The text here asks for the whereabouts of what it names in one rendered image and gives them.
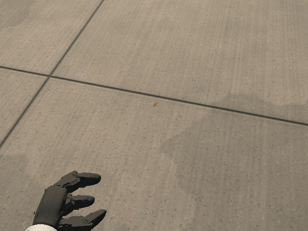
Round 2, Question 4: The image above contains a left robot hand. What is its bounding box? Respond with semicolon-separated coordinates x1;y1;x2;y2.
32;170;107;231

